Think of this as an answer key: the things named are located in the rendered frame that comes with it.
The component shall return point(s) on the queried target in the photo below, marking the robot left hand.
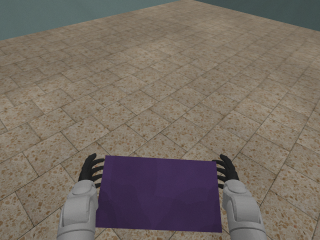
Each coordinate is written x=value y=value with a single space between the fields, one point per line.
x=87 y=171

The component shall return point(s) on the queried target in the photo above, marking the robot left forearm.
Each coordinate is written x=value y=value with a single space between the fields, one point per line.
x=77 y=219

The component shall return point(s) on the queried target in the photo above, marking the robot right hand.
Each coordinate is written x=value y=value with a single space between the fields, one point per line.
x=229 y=171

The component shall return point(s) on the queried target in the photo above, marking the robot right forearm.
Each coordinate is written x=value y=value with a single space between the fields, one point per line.
x=244 y=217

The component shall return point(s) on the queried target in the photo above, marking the carton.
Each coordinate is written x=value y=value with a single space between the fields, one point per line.
x=159 y=194

